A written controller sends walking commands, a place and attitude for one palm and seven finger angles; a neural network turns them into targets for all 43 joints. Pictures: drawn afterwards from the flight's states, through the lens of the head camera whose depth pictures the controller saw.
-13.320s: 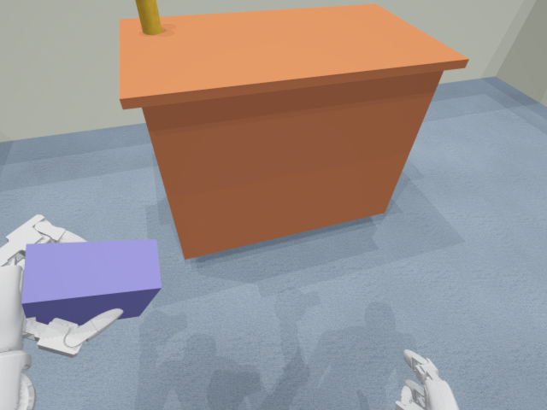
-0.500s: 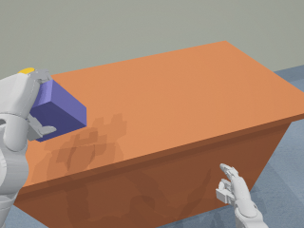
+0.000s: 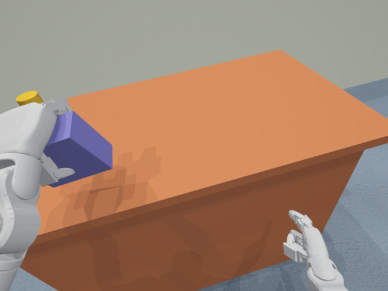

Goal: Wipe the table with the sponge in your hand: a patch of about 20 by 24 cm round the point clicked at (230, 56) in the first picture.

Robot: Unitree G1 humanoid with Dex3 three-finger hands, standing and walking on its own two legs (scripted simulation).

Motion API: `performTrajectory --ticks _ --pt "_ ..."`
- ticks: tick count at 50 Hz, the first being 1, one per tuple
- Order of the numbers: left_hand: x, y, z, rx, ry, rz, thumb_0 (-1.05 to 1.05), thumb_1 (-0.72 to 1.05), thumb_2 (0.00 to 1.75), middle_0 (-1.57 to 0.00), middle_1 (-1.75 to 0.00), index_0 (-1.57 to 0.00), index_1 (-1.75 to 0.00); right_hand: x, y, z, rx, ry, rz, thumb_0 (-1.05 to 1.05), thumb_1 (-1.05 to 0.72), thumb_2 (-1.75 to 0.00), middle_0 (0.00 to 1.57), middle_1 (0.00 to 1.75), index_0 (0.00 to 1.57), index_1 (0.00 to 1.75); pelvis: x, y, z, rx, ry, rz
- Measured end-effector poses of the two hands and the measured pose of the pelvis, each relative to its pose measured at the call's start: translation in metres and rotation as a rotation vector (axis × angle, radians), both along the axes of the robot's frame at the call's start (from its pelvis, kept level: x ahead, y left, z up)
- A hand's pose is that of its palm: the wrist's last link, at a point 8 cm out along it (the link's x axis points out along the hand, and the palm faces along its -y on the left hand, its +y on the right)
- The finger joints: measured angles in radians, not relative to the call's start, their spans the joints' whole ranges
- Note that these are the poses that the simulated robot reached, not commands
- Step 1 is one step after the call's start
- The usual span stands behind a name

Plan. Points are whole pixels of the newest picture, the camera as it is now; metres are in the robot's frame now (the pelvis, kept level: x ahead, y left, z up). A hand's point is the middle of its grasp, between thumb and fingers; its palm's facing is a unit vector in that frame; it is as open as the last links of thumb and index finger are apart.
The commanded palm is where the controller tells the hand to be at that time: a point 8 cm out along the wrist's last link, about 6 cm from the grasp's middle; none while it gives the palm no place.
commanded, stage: move the sponge above the wiping area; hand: left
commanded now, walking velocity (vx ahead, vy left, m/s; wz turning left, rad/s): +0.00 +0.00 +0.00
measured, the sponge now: (69, 157) +0.26 +0.28 +0.20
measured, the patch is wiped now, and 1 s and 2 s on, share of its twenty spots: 0.00 0.00 0.00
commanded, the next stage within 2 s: none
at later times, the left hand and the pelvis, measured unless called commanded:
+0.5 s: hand (50, 151) +0.25 +0.30 +0.22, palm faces +0.24 -0.07 -0.97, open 9.9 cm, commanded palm +0.20 +0.30 +0.30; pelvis +0.00 +0.01 +0.00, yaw +0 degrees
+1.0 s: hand (57, 147) +0.27 +0.31 +0.21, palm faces +0.19 -0.06 -0.98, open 9.9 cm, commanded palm +0.23 +0.31 +0.28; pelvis +0.01 +0.02 +0.00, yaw +1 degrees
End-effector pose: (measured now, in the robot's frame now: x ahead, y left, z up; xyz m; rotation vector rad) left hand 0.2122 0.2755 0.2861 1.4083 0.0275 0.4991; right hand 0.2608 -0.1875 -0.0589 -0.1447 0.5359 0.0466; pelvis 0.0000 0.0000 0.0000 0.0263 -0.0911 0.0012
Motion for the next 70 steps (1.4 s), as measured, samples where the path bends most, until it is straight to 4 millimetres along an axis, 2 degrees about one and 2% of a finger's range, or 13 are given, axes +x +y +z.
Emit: performTrajectory --ticks 7,20,28,41,48,56,70 --pt "0.002 -0.005 -0.004 0.011 0.018 -0.022 0.00 -0.47 1.02 -0.76 -1.34 -0.75 -1.34 0.001 -0.003 -0.001 -0.007 -0.002 -0.004 0.01 -0.91 -0.90 0.20 0.30 0.19 0.30 0.002 -0.001 0.000 0.001 0.001 -0.001" --pt "0.006 0.020 -0.011 0.006 0.063 0.050 0.00 -0.47 1.02 -0.76 -1.34 -0.75 -1.34 -0.002 0.001 -0.004 -0.015 0.015 -0.007 0.01 -0.91 -0.90 0.20 0.30 0.20 0.30 0.004 0.004 0.000 -0.002 0.006 0.000" --pt "0.012 0.022 -0.022 0.005 0.090 0.024 0.00 -0.47 1.02 -0.76 -1.34 -0.75 -1.34 0.001 0.014 -0.003 -0.027 0.014 0.015 0.02 -0.91 -0.90 0.20 0.30 0.19 0.30 0.004 0.011 0.001 -0.004 0.004 0.008" --pt "0.028 0.027 -0.022 -0.004 0.093 0.033 0.00 -0.47 1.02 -0.76 -1.34 -0.75 -1.34 0.008 0.035 0.002 -0.004 0.016 0.050 0.01 -0.91 -0.90 0.20 0.30 0.20 0.30 0.008 0.018 0.004 -0.007 0.017 0.010" --pt "0.032 0.028 -0.028 0.000 0.121 0.037 0.00 -0.47 1.02 -0.76 -1.34 -0.75 -1.34 0.011 0.033 0.000 -0.011 0.030 0.052 0.01 -0.91 -0.90 0.20 0.30 0.20 0.30 0.013 0.018 0.004 -0.009 0.025 0.010" --pt "0.036 0.038 -0.033 0.007 0.158 0.082 0.00 -0.47 1.02 -0.76 -1.34 -0.75 -1.34 0.013 0.024 -0.005 -0.027 0.050 0.042 0.01 -0.91 -0.90 0.20 0.30 0.20 0.30 0.017 0.017 0.004 -0.011 0.030 0.012" --pt "0.039 0.032 -0.038 0.032 0.194 0.064 0.00 -0.47 1.02 -0.76 -1.34 -0.75 -1.34 0.014 0.022 -0.006 -0.022 0.050 0.043 0.01 -0.91 -0.90 0.20 0.30 0.20 0.30 0.019 0.014 0.004 -0.010 0.033 0.018"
